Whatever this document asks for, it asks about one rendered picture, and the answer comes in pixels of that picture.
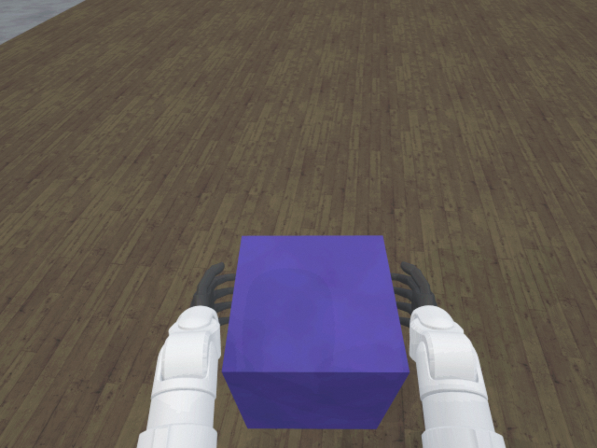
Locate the carton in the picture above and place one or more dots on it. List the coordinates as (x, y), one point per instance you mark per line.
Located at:
(314, 338)

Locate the left robot forearm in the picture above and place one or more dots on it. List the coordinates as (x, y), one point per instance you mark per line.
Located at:
(183, 396)

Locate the left robot hand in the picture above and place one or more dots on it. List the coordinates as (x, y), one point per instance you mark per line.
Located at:
(206, 295)

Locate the right robot forearm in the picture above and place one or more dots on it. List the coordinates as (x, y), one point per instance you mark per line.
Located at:
(456, 411)

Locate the right robot hand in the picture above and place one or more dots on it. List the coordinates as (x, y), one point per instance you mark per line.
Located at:
(419, 295)

